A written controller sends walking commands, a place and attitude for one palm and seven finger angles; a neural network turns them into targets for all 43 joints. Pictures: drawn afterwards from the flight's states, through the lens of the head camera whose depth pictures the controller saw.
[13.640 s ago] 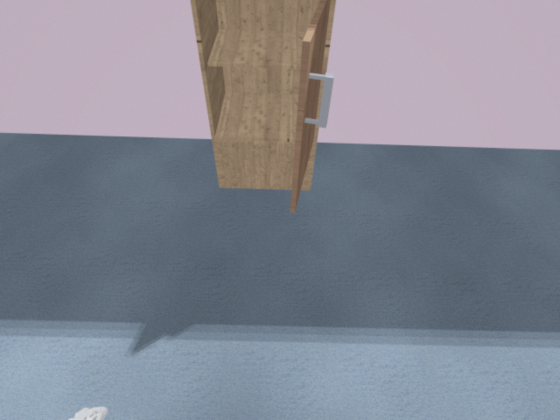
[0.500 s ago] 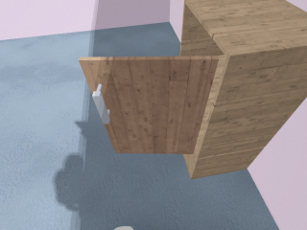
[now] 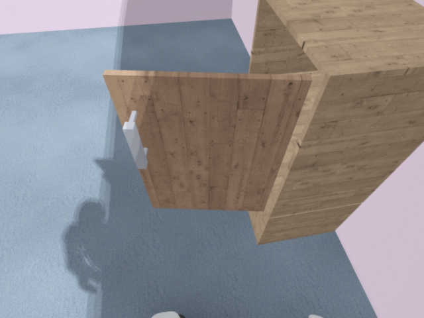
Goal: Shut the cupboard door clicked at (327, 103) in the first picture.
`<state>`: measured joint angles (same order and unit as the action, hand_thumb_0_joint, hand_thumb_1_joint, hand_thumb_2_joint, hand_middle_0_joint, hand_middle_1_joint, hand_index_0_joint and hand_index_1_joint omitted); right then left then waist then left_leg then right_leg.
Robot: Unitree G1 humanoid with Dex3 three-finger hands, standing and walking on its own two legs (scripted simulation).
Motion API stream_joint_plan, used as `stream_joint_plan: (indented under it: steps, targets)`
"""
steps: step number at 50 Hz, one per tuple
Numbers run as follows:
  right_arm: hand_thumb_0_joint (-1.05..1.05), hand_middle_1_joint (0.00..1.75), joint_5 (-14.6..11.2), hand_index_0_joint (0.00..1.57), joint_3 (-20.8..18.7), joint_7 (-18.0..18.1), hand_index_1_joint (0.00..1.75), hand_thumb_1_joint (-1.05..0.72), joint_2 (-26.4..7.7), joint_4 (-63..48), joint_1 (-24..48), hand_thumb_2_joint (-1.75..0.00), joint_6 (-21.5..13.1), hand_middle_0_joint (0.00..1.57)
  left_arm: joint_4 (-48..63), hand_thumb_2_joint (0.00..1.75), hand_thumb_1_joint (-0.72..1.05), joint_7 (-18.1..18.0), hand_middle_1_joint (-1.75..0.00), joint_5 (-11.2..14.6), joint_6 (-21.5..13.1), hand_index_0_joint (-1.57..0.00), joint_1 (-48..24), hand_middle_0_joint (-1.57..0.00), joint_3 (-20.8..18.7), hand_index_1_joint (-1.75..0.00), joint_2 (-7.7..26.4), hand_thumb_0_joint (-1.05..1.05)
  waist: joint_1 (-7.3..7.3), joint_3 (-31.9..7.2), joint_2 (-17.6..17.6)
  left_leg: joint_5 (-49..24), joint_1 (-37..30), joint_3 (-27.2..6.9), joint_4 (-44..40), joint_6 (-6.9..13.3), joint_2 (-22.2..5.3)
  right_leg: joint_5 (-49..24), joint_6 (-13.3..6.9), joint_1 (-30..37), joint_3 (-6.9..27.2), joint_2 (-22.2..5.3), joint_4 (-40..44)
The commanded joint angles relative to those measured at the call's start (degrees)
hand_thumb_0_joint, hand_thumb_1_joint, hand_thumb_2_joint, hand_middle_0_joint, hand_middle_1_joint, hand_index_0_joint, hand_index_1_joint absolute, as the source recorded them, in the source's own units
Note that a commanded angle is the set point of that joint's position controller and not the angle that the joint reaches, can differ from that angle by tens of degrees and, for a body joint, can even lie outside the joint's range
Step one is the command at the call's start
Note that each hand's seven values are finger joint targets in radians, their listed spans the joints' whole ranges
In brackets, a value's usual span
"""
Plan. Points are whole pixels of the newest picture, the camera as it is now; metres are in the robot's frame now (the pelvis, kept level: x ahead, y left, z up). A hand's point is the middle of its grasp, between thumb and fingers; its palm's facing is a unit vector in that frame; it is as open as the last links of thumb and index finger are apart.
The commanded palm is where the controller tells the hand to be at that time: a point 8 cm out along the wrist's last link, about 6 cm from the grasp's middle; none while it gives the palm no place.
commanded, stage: come to a stop and stand still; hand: left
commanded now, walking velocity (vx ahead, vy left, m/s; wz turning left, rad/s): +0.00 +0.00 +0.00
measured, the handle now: (138, 140) +0.50 +0.23 -0.01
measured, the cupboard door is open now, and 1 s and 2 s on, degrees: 78 78 78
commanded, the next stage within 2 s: look again from close up in 1.28 s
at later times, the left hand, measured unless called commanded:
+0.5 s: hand out of the picture +0.00 +0.14 -0.17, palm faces +0.02 -0.97 -0.23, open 7.4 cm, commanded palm none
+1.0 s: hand out of the picture +0.03 +0.12 -0.17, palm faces +0.04 -0.98 -0.18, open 7.4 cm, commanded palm none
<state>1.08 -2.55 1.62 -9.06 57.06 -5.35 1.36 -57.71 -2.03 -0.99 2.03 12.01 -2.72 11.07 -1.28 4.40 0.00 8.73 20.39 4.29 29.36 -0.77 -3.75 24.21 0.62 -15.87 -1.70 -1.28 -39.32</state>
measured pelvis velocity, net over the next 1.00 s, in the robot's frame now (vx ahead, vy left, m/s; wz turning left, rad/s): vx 0.04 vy -0.05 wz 0.00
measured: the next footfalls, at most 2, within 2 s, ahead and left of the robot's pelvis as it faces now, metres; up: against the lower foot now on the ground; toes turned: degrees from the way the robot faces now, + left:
right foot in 0.02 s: +0.02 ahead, -0.13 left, +0.00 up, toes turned -2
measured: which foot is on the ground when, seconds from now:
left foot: down 0.00-1.00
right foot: up 0.00-0.00, down 0.02-1.00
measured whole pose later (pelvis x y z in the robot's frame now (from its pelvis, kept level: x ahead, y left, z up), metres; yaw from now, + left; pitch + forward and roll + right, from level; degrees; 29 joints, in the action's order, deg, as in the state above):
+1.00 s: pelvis +0.04 -0.05 +0.01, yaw +0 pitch -1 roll +1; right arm 0.6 0.5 2.1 -8.8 64.9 -14.0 -1.2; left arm -63.8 -2.1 -1.0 -1.3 17.1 0.3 8.3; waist -0.6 1.3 1.2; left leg 12.5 12.7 2.8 25.9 -1.7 -2.4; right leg 19.4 -3.1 -6.3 -2.0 1.8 -26.2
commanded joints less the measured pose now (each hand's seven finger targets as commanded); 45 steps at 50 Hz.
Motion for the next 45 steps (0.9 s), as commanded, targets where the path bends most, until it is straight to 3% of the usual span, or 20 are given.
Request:
stream_joint_plan:
  steps: [1, 2, 3, 4, 5, 6, 7, 8, 9, 10, 11, 12, 15, 17, 19, 24, 30, 39, 45]
  targets:
    - [0.0, 0.3, -0.05, 0.2, -1.51, -1.84, 0.3, -0.9, -5.12, -8.08, -3.81, -0.9, -0.36, 0.2, 6.12, 0.9, 0.9, -0.96, -0.3, -1.27, -2.73, -0.2, 5.17, -0.2, -0.07, -0.3, 9.8, 0.0, 1.19, -6.08, 6.48, 17.72, 3.7, -0.14, 17.99, 0.47, 1.89, -12.96, -7.72, -1.41, 17.07, -13.57, 21.11]
    - [0.0, 0.3, -0.17, 0.2, -1.61, -2.31, 0.3, -0.9, -4.16, -8.09, -6.02, -0.9, -0.36, 0.2, 7.56, 0.9, 0.9, -0.89, -0.3, -1.47, -2.93, -0.2, 3.44, -0.2, -0.14, -0.3, 10.42, 0.0, 2.97, -8.4, 2.08, 15.63, 3.08, -0.32, 20.68, 0.5, 3.14, -17.36, -9.73, 0.45, 13.45, -11.68, 18.92]
    - [0.0, 0.3, -0.12, 0.2, -0.99, -2.22, 0.3, -0.9, -3.83, -8.2, -6.54, -0.9, -0.3, 0.2, 7.97, 0.9, 0.9, -1.27, -0.3, -1.14, -3.79, -0.2, 2.58, -0.2, -0.51, -0.3, 9.29, 0.0, 2.89, -9.64, 7.34, 14.76, 4.38, -0.85, 20.88, 0.9, 2.23, -25.96, -10.16, 4.46, 12.54, -10.49, 16.3]
    - [0.0, 0.3, -0.3, 0.2, -0.92, -1.97, 0.3, -0.9, -4.68, -8.86, -6.47, -0.9, -0.54, 0.2, 7.93, 0.9, 0.9, -1.47, -0.3, -0.89, -4.04, -0.2, 1.09, -0.2, -0.53, -0.3, 8.42, 0.0, 3.48, -6.81, 13.18, 14.21, 3.53, -2.0, 18.26, 1.52, 1.25, -29.09, -10.14, 2.21, 10.65, -10.75, 14.39]
    - [0.0, 0.3, -0.44, 0.2, -0.69, -1.69, 0.3, -0.9, -4.46, -8.63, -7.57, -0.9, -0.64, 0.2, 8.16, 0.9, 0.9, -1.49, -0.3, -0.77, -3.79, -0.2, 0.44, -0.2, -0.08, -0.3, 7.33, 0.0, 4.02, -5.03, 13.08, 11.5, -1.39, -1.54, 12.71, 1.56, 1.19, -25.8, -9.11, -1.97, 8.18, -10.13, 13.61]
    - [0.0, 0.3, -0.44, 0.2, -0.44, -1.57, 0.3, -0.9, -4.09, -7.49, -9.93, -0.9, -0.83, 0.2, 8.25, 0.9, 0.9, -1.39, -0.3, -0.61, -3.33, -0.2, 0.48, -0.2, 0.17, -0.3, 6.88, 0.0, 4.63, -3.91, 9.12, 7.13, -7.83, -0.92, 5.49, 1.39, 1.71, -17.86, -7.22, -6.54, 7.1, -8.51, 12.41]
    - [0.0, 0.3, -0.26, 0.2, -0.32, -1.59, 0.3, -0.9, -5.31, -6.51, -11.87, -0.9, -1.11, 0.2, 8.27, 0.9, 0.9, -1.27, -0.3, -0.35, -2.7, -0.2, 1.23, -0.2, 0.47, -0.3, 6.02, 0.0, 4.54, -1.41, 2.25, 4.86, -10.35, -3.6, 0.83, 2.04, -0.12, -7.06, -5.11, -10.32, 5.59, -5.31, 10.85]
    - [0.0, 0.3, 0.31, 0.2, -0.18, -1.63, 0.3, -0.9, -6.84, -6.13, -12.07, -0.9, -1.59, 0.2, 8.3, 0.9, 0.9, -1.12, -0.3, -0.24, -2.1, -0.2, 2.65, -0.2, 0.68, -0.3, 4.3, 0.0, 3.31, 2.36, -9.1, 5.94, -5.96, -10.08, -5.41, 4.44, -4.67, 1.27, -3.21, -10.43, 2.81, -1.26, 8.45]
    - [0.0, 0.3, 0.66, 0.2, -0.28, -1.6, 0.3, -0.9, -7.96, -6.33, -10.99, -0.9, -1.34, 0.2, 7.77, 0.9, 0.9, -1.03, -0.3, -0.12, -1.46, -0.2, 4.73, -0.2, 0.62, -0.3, 4.31, 0.0, 2.12, 3.44, -14.67, 16.72, 1.13, -15.97, -11.89, 6.29, -7.34, 5.86, -2.24, -6.27, 0.01, 1.01, 5.83]
    - [0.0, 0.3, 0.64, 0.2, -0.32, -1.35, 0.3, -0.9, -8.48, -6.47, -9.25, -0.9, -1.15, 0.2, 6.93, 0.9, 0.9, -0.84, -0.3, -0.26, -1.34, -0.2, 5.66, -0.2, 0.69, -0.3, 4.62, 0.0, 1.13, 5.1, -13.3, 25.57, 6.93, -18.42, -15.42, 7.21, -7.64, 4.08, -2.14, -2.74, -0.22, 1.53, 5.12]
    - [0.0, 0.3, 0.45, 0.2, -0.2, -1.29, 0.3, -0.9, -8.68, -6.91, -7.27, -0.9, -0.97, 0.2, 6.0, 0.9, 0.9, -0.52, -0.3, -0.35, -1.45, -0.2, 7.65, -0.2, 0.78, -0.3, 4.68, 0.0, -0.39, 5.62, -7.7, 28.84, 10.47, -16.56, -15.12, 6.95, -6.61, 1.36, -2.41, 0.49, 0.41, 1.05, 6.63]
    - [0.0, 0.3, 0.39, 0.2, -0.02, -1.25, 0.3, -0.9, -8.32, -6.96, -6.89, -0.9, -0.97, 0.2, 5.28, 0.9, 0.9, -0.28, -0.3, -0.42, -1.89, -0.2, 8.95, -0.2, 0.97, -0.3, 4.31, 0.0, -0.87, 4.21, -2.69, 26.9, 9.36, -13.25, -12.65, 5.72, -4.34, 1.28, -2.75, 1.46, 2.56, 0.29, 10.46]
    - [0.0, 0.3, 0.38, 0.2, 0.41, -1.35, 0.3, -0.9, -5.78, -5.04, -10.83, -0.9, -0.9, 0.2, 5.3, 0.9, 0.9, -0.04, -0.3, -0.16, -2.73, -0.2, 6.93, -0.2, 0.88, -0.3, 6.36, 0.0, 1.51, 0.7, 3.16, 15.83, -1.25, -5.1, -3.83, 2.7, 0.69, 11.57, -4.91, -6.28, 9.85, -4.73, 20.27]
    - [0.0, 0.3, 0.38, 0.2, 0.77, -1.44, 0.3, -0.9, -4.16, -3.28, -14.04, -0.9, -0.9, 0.2, 5.52, 0.9, 0.9, -0.03, -0.3, -0.03, -2.94, -0.2, 5.04, -0.2, 0.82, -0.3, 6.9, 0.0, 2.97, -0.2, 5.65, 10.12, -6.1, -2.89, 0.28, 1.97, 1.61, 12.06, -5.65, -9.96, 11.34, -6.68, 23.17]
    - [0.0, 0.3, 0.23, 0.2, 1.12, -1.33, 0.3, -0.9, -3.83, -1.89, -15.87, -0.9, -1.21, 0.2, 5.28, 0.9, 0.9, -0.1, -0.3, 0.1, -3.18, -0.2, 4.22, -0.2, 1.05, -0.3, 6.39, 0.0, 3.42, -0.22, 4.66, 8.67, -7.47, -3.37, -0.77, 1.94, 1.04, 9.26, -5.33, -10.09, 9.76, -5.7, 22.26]
    - [0.0, 0.3, 0.03, 0.2, 1.72, -1.04, 0.3, -0.9, -3.5, 0.65, -15.63, -0.9, -1.71, 0.2, 2.62, 0.9, 0.9, 0.02, -0.3, 0.26, -3.27, -0.2, 6.09, -0.2, 1.57, -0.3, 5.26, 0.0, 2.12, 2.26, 1.49, 9.01, -4.44, -4.63, -3.94, 1.7, 0.01, 6.59, -5.04, -6.85, 9.03, -4.76, 21.96]
    - [0.0, 0.3, -0.18, 0.2, 2.29, -0.66, 0.3, -0.9, -2.68, 3.73, -16.3, -0.9, -2.38, 0.2, -0.58, 0.9, 0.9, 0.03, -0.3, 0.44, -3.69, -0.2, 7.87, -0.2, 1.94, -0.3, 4.36, 0.0, 1.61, 1.28, -0.5, 3.77, -5.74, -4.81, -5.19, 1.49, -0.69, -1.89, -4.66, -2.68, 8.04, -4.41, 21.36]
    - [0.0, 0.3, -0.55, 0.2, 2.37, 0.11, 0.3, -0.9, -3.07, 6.07, -14.62, -0.9, -3.31, 0.2, -3.68, 0.9, 0.9, -0.28, -0.3, 0.31, -4.12, -0.2, 9.52, -0.2, 2.11, -0.3, 3.28, 0.0, 0.91, -2.62, -1.13, -5.19, -9.22, -4.77, -5.37, 1.89, -1.96, -19.71, -3.61, 4.07, 5.94, -4.09, 18.27]
    - [0.0, 0.3, -0.64, 0.2, 2.29, 0.37, 0.3, -0.9, -3.66, 6.49, -12.7, -0.9, -3.13, 0.2, -4.35, 0.9, 0.9, -0.44, -0.3, 0.12, -3.96, -0.2, 9.2, -0.2, 2.11, -0.3, 3.37, 0.0, 1.04, -1.5, 0.64, -7.17, -10.74, -4.44, -5.36, 1.95, -2.29, -23.69, -3.06, 4.32, 5.41, -4.22, 18.07]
